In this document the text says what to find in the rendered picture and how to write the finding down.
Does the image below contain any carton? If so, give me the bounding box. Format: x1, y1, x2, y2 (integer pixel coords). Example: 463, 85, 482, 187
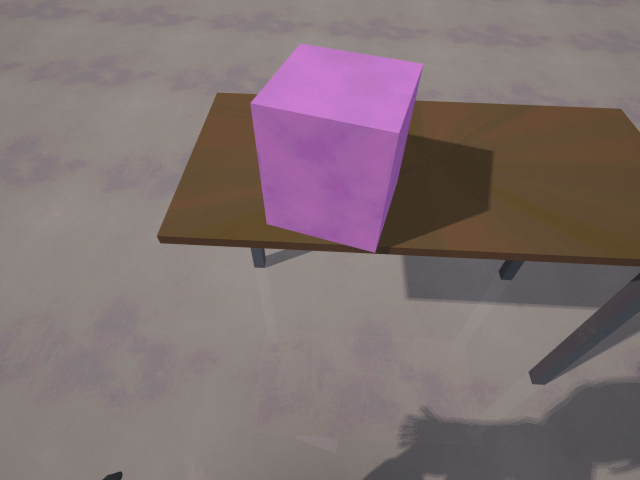
250, 44, 423, 253

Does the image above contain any table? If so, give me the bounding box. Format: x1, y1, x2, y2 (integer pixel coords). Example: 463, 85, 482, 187
157, 93, 640, 385

